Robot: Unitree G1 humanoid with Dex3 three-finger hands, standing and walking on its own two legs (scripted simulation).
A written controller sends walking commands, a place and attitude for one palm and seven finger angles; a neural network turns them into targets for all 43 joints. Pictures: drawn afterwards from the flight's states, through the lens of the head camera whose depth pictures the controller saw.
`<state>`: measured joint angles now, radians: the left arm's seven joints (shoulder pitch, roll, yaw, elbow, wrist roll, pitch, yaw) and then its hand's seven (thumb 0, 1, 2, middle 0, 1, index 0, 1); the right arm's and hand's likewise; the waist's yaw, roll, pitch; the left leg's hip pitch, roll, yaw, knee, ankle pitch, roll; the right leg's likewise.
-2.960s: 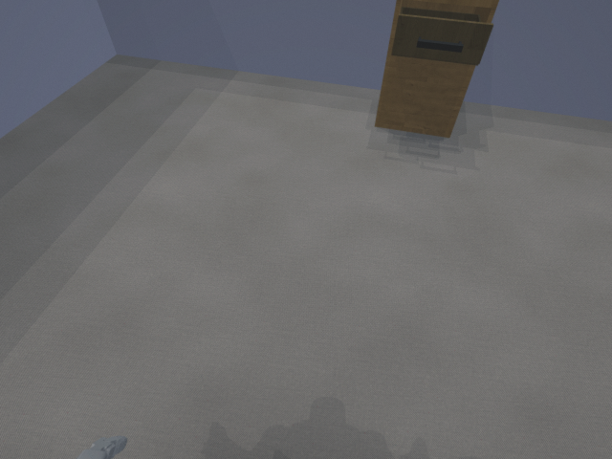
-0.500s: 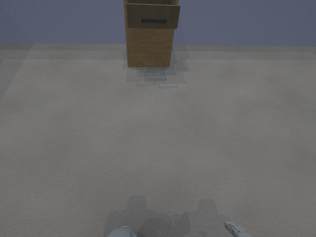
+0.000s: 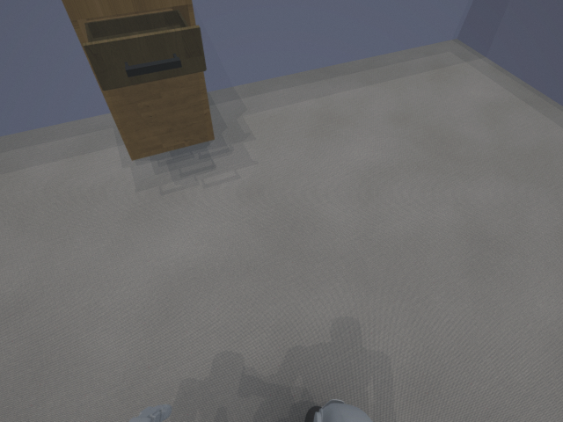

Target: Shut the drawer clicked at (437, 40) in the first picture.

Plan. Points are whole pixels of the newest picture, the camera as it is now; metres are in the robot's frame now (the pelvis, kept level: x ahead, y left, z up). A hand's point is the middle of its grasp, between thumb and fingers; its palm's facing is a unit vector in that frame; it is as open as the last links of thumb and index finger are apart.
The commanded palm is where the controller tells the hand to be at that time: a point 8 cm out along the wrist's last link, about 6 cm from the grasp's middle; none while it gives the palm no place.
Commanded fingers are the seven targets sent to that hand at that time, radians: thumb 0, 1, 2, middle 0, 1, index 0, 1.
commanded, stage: walk to a spot facing it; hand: left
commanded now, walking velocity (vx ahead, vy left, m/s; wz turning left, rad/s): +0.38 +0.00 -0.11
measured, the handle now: (152, 63) +1.25 +0.42 -0.17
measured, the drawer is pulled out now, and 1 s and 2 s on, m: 0.19 0.19 0.19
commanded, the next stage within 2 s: turn to face it in 1.34 s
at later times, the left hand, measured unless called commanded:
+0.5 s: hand (157, 407) +0.18 +0.21 -0.19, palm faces +0.07 -0.99 -0.14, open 7.3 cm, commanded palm none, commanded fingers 0.00 0.90 0.90 -0.20 -0.30 -0.20 -0.30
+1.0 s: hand (215, 216) +0.56 +0.14 -0.16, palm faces -0.14 -0.96 -0.23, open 7.4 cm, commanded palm none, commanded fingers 0.00 0.90 0.90 -0.20 -0.30 -0.20 -0.30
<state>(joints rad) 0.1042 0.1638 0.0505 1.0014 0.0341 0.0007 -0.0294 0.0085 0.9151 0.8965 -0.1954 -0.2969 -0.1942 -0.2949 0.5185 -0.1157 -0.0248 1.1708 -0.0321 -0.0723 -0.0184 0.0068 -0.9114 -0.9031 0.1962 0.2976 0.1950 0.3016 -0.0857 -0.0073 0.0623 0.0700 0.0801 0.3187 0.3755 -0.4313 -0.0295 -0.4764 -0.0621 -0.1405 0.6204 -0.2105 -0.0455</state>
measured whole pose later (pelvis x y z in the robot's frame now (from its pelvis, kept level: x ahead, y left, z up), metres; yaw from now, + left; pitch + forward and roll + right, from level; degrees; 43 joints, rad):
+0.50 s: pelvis +0.23 +0.03 -0.01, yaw -1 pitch -1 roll -2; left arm 0.38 0.18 0.06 1.13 0.02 -0.03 0.00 0.00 0.92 0.90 -0.20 -0.30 -0.20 -0.30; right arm 0.19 -0.20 -0.06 1.00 -0.04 -0.08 0.01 0.01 -0.93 -0.90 0.19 0.30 0.19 0.30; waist 0.02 -0.04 0.02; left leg -0.40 0.12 0.17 0.66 -0.24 0.03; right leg -0.16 -0.05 -0.10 0.79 -0.49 -0.01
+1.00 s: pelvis +0.43 -0.03 -0.01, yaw -8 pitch -1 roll +1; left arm 0.13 0.17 0.07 1.01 0.03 -0.06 -0.01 0.01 0.92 0.90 -0.20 -0.30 -0.20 -0.30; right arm 0.46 -0.11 -0.04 1.18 -0.02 -0.03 0.00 0.01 -0.91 -0.90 0.20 0.30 0.20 0.30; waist -0.04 0.03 0.07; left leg -0.11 0.14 0.20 0.83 -0.50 -0.03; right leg -0.44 -0.06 -0.16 0.65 -0.20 -0.07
